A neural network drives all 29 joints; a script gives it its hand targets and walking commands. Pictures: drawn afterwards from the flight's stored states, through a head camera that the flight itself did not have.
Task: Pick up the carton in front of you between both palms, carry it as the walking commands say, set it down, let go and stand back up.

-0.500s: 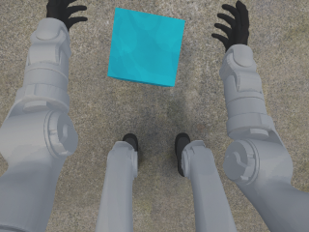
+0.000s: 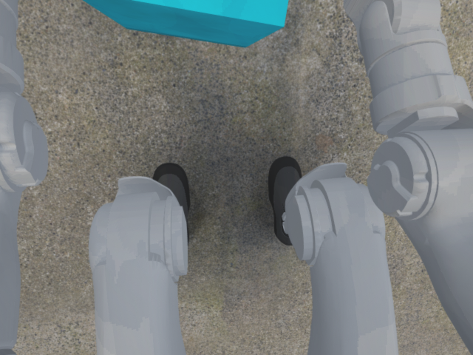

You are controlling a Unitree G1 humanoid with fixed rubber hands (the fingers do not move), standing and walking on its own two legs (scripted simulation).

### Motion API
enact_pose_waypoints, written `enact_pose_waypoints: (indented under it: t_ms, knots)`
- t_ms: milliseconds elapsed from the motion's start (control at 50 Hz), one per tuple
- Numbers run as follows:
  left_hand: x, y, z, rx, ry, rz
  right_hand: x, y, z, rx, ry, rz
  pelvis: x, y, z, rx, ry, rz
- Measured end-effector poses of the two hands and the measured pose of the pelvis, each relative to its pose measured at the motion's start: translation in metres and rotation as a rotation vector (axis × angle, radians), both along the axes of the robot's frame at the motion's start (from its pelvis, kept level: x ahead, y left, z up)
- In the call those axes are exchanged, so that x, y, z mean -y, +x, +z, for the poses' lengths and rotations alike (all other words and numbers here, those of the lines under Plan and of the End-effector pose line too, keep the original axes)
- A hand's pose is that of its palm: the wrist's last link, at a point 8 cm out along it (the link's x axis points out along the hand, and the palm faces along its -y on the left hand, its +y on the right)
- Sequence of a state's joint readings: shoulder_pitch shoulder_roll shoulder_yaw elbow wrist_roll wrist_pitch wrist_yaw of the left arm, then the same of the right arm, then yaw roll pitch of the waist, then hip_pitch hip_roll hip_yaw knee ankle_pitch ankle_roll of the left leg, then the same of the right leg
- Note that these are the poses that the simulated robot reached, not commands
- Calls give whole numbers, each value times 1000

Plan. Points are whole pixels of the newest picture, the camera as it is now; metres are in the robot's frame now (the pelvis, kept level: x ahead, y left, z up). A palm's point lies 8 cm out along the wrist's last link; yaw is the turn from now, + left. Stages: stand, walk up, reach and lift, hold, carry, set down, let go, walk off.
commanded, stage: reach and lift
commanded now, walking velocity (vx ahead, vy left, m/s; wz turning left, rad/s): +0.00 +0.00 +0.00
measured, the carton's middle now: out of the picture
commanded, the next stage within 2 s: none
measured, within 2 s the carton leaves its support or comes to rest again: leaves its support in 0.92 s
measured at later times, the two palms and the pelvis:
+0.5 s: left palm out of the picture +0.59 +0.22 -0.19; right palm out of the picture +0.56 -0.11 -0.19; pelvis +0.01 +0.00 -0.02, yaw +0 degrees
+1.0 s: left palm out of the picture +0.58 +0.20 -0.18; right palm out of the picture +0.57 -0.10 -0.16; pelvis +0.02 +0.00 -0.02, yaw +0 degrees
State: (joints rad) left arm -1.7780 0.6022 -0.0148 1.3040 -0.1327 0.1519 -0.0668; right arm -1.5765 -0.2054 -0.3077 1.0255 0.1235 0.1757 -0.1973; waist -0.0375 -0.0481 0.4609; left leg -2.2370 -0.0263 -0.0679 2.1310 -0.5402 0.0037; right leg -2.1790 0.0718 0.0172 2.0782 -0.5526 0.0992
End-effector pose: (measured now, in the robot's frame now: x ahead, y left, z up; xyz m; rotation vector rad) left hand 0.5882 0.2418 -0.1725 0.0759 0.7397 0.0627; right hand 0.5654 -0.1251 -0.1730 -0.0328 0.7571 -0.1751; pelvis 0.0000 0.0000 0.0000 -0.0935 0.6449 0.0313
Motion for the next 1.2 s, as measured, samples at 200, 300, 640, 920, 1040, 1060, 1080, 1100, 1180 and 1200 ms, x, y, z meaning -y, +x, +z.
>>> enact_pose_waypoints:
  t_ms: [200,300,640,920,1040,1060,1080,1100,1180,1200]
  knots:
    - [11,12,-28,14,11,-26,2,4,-27,11,6,-3,-6,13,-19,43,-3,-11]
    - [16,14,-25,25,9,-23,-2,6,-25,24,10,6,-3,16,-22,44,-3,-13]
    - [31,5,-16,-11,14,-54,-31,0,-18,9,43,21,2,5,-18,69,5,-9]
    - [34,0,-17,-23,-12,-82,-29,10,-10,7,58,-5,-5,15,-27,34,8,-16]
    - [39,-7,14,23,-5,-28,-30,3,24,58,50,-42,-2,16,-20,-7,6,-2]
    - [38,-10,24,32,-11,-20,-31,0,33,67,54,-42,-1,16,-17,-15,6,3]
    - [38,-12,35,40,-15,-13,-31,-3,42,76,57,-41,1,16,-14,-22,7,7]
    - [37,-15,47,47,-19,-4,-32,-6,52,84,63,-39,2,15,-10,-29,8,11]
    - [33,-32,94,52,-31,30,-36,-19,94,92,80,-29,8,10,10,-51,15,26]
    - [32,-36,104,48,-31,36,-37,-22,103,87,80,-26,9,8,15,-57,16,29]
